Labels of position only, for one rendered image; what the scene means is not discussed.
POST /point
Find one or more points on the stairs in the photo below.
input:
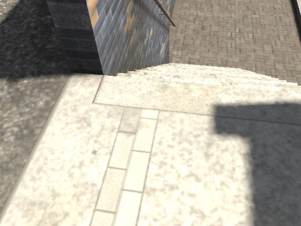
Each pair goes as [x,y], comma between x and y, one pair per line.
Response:
[212,75]

